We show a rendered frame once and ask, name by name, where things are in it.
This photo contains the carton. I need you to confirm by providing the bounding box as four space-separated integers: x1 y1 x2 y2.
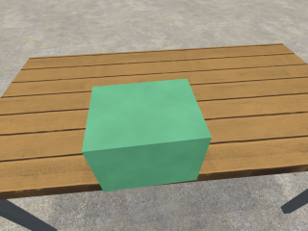
82 78 212 192

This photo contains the table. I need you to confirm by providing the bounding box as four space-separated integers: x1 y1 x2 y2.
0 43 308 231

